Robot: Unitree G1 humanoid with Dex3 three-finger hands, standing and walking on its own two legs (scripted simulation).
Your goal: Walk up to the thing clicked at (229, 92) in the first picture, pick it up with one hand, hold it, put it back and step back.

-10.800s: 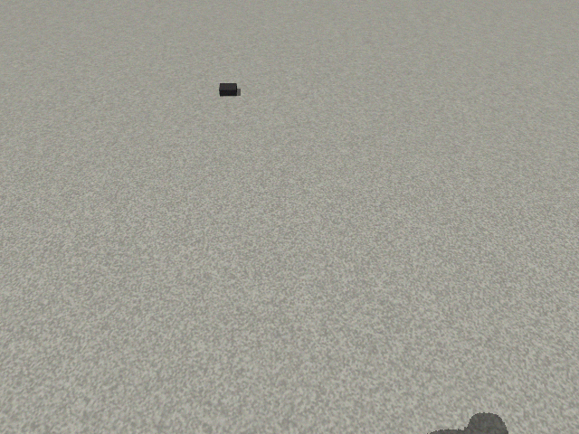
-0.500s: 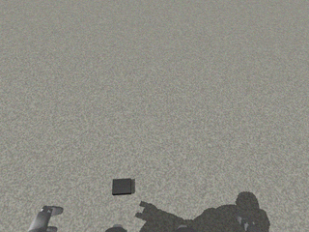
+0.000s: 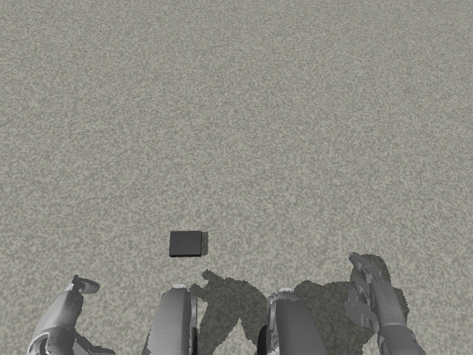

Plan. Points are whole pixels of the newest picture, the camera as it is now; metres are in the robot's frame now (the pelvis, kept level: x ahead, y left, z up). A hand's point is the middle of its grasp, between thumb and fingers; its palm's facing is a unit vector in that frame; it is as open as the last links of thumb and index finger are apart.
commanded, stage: rise first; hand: left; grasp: from above
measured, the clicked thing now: (185, 243) +0.42 +0.15 -0.60
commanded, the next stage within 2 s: none
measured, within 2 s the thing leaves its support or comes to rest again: neither
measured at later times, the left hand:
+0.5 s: hand (136, 273) +0.29 +0.24 -0.35, palm faces -0.47 -0.28 -0.84, open 14.1 cm
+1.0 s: hand (149, 257) +0.34 +0.23 -0.43, palm faces -0.47 -0.05 -0.88, open 13.9 cm
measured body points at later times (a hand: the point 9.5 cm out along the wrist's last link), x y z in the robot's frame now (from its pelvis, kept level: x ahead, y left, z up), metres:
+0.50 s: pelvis -0.06 -0.01 -0.18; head +0.14 +0.00 +0.22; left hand +0.31 +0.25 -0.30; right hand +0.07 -0.28 -0.32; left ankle +0.03 +0.12 -0.59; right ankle +0.03 -0.14 -0.59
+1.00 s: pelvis -0.07 +0.00 -0.25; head +0.14 +0.03 +0.14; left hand +0.36 +0.23 -0.38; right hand +0.01 -0.28 -0.37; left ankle +0.03 +0.12 -0.59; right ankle +0.03 -0.14 -0.59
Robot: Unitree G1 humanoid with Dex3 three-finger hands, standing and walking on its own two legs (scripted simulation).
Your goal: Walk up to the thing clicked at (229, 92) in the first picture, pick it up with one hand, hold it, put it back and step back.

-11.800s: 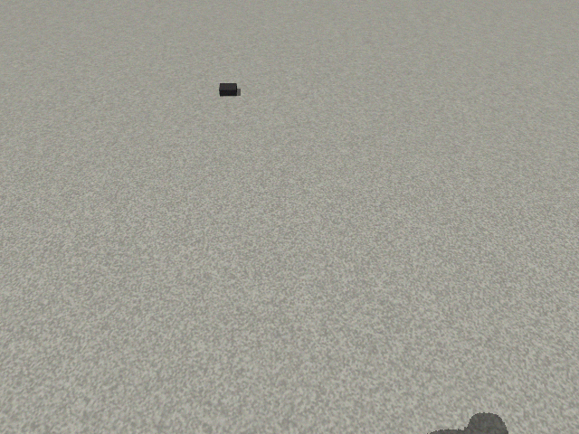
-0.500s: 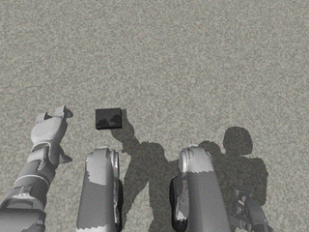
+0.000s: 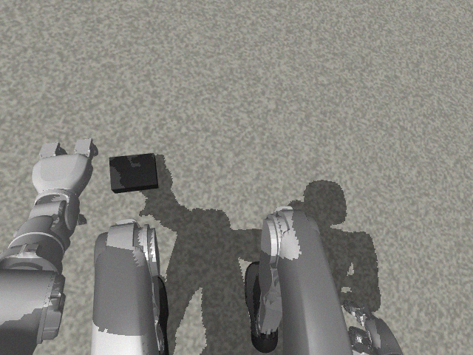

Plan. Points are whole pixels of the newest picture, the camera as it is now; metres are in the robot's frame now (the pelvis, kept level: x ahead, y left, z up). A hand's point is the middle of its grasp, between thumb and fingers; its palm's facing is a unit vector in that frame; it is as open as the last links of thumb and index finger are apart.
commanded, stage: rise first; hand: left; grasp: from above
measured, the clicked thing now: (134, 173) +0.48 +0.18 -0.35
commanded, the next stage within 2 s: none
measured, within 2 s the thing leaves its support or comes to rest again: neither
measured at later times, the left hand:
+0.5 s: hand (87, 185) +0.41 +0.25 -0.21, palm faces -0.46 -0.05 -0.89, open 13.8 cm
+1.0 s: hand (94, 182) +0.42 +0.24 -0.22, palm faces -0.47 -0.06 -0.88, open 13.9 cm
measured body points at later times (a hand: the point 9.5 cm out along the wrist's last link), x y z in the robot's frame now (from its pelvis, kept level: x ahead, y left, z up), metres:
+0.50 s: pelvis +0.01 +0.00 -0.02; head +0.24 +0.04 +0.36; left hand +0.43 +0.25 -0.16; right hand +0.09 -0.29 -0.15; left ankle +0.09 +0.13 -0.34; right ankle +0.10 -0.13 -0.34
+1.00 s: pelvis +0.01 +0.00 -0.03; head +0.24 +0.04 +0.35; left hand +0.44 +0.24 -0.17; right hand +0.08 -0.28 -0.16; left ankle +0.09 +0.13 -0.34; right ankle +0.10 -0.13 -0.34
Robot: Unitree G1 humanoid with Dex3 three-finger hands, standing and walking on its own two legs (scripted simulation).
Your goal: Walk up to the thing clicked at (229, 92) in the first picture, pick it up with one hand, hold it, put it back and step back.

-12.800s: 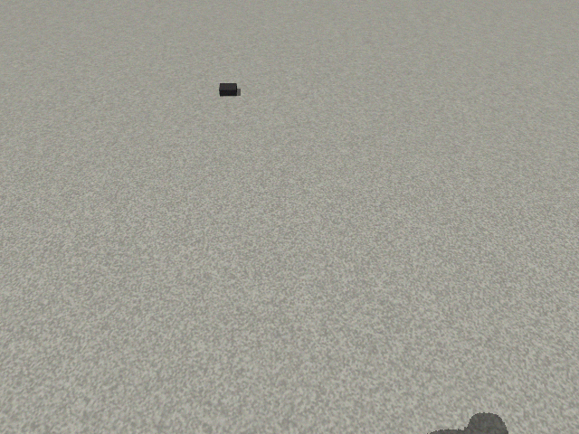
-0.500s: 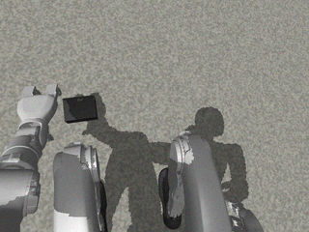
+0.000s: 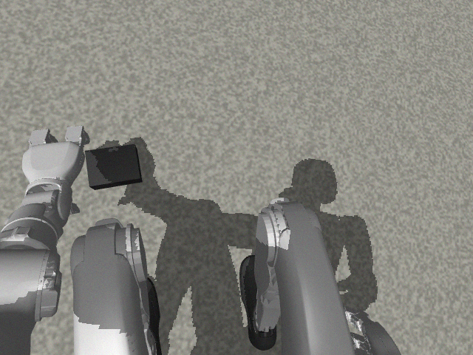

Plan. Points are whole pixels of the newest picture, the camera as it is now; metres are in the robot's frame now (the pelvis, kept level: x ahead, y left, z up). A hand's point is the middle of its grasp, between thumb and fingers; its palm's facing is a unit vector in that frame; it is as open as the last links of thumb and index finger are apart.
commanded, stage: rise first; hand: left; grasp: from above
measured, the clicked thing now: (114, 167) +0.47 +0.19 -0.31
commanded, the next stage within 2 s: approach in 1.46 s
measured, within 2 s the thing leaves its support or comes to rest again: neither
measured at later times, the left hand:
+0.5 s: hand (76, 171) +0.43 +0.24 -0.20, palm faces -0.46 -0.06 -0.89, open 13.7 cm
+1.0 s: hand (76, 172) +0.43 +0.23 -0.20, palm faces -0.45 -0.06 -0.89, open 13.6 cm
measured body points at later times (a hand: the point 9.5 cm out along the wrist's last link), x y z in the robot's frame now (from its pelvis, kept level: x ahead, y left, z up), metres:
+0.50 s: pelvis +0.00 +0.00 -0.01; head +0.24 +0.04 +0.37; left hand +0.45 +0.24 -0.15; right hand +0.05 -0.28 -0.12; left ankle +0.08 +0.13 -0.30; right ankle +0.10 -0.13 -0.30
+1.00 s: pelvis +0.00 +0.00 -0.01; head +0.24 +0.05 +0.37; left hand +0.45 +0.24 -0.15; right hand +0.04 -0.28 -0.12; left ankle +0.08 +0.13 -0.30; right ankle +0.10 -0.13 -0.30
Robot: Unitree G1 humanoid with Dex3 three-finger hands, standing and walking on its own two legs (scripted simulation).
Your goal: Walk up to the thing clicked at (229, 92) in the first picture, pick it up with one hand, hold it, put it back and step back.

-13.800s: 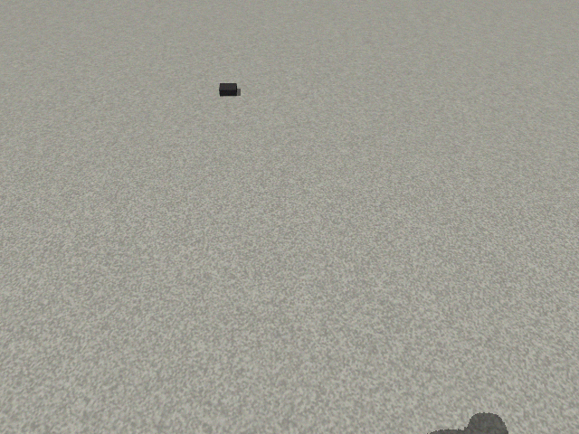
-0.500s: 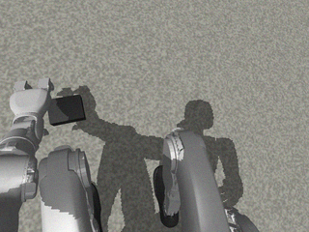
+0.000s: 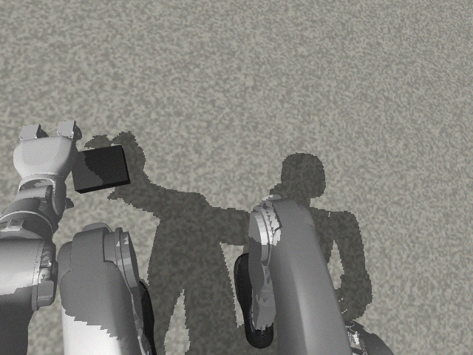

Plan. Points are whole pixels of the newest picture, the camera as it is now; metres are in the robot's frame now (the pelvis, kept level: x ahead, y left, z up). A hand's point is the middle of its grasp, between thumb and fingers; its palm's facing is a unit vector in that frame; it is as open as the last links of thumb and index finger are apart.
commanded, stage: rise first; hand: left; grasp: from above
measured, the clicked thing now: (100, 169) +0.46 +0.20 -0.31
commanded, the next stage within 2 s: approach in 0.46 s
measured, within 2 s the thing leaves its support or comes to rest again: neither
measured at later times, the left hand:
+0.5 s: hand (60, 175) +0.42 +0.24 -0.19, palm faces -0.44 -0.08 -0.89, open 13.8 cm
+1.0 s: hand (99, 147) +0.47 +0.17 -0.19, palm faces -0.41 -0.06 -0.91, open 14.2 cm
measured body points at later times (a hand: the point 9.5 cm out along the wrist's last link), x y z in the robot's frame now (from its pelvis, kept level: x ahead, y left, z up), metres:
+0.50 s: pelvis +0.00 +0.00 +0.00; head +0.23 +0.04 +0.38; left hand +0.44 +0.24 -0.14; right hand +0.05 -0.28 -0.12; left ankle +0.07 +0.13 -0.29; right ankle +0.10 -0.13 -0.29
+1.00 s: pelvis +0.00 +0.00 +0.00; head +0.24 +0.03 +0.37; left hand +0.49 +0.17 -0.14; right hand +0.00 -0.28 -0.11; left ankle +0.07 +0.13 -0.29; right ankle +0.10 -0.13 -0.29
